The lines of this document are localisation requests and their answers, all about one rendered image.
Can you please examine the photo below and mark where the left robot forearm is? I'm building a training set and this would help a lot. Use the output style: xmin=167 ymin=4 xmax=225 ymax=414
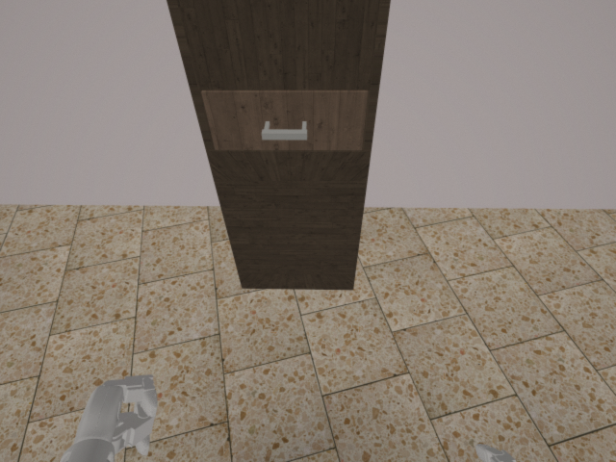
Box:
xmin=60 ymin=439 xmax=115 ymax=462

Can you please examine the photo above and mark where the cabinet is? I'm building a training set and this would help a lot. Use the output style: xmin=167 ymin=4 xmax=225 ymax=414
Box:
xmin=167 ymin=0 xmax=391 ymax=290

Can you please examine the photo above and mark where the drawer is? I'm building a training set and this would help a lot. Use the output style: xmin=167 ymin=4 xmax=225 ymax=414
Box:
xmin=201 ymin=90 xmax=368 ymax=150

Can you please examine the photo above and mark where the robot left hand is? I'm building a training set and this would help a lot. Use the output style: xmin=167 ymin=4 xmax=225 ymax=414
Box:
xmin=74 ymin=374 xmax=158 ymax=456

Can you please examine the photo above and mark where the handle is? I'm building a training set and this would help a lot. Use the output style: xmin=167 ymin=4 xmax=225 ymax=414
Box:
xmin=262 ymin=121 xmax=307 ymax=140

